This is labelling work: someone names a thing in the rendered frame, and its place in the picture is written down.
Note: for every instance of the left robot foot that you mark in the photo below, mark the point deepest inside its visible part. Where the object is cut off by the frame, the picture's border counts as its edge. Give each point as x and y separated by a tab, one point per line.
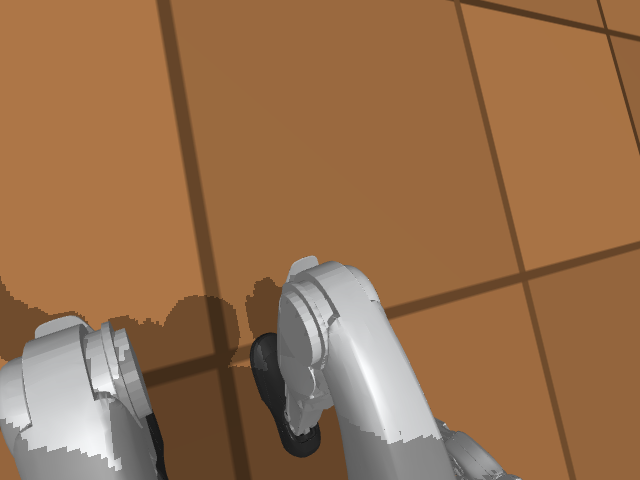
158	445

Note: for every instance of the right robot hand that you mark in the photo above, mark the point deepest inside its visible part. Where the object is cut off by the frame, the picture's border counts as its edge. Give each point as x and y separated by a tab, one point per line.
470	461

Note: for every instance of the right robot foot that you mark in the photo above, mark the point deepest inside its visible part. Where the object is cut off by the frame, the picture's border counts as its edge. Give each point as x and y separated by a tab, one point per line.
271	387

